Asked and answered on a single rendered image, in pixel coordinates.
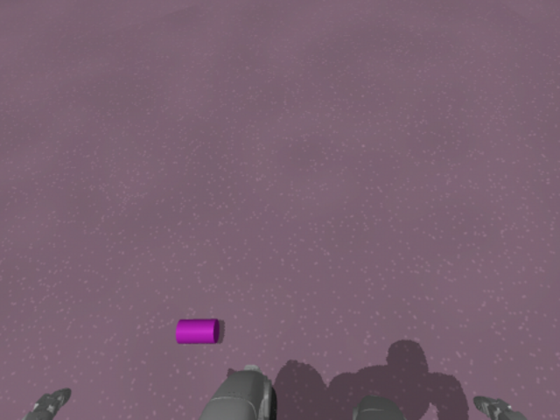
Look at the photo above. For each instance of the left robot hand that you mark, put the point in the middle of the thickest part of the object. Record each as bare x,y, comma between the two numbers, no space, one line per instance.
48,404

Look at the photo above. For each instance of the can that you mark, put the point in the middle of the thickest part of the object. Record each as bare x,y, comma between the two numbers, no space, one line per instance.
197,331

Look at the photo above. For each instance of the right robot hand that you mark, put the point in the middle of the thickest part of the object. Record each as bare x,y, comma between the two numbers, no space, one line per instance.
496,409

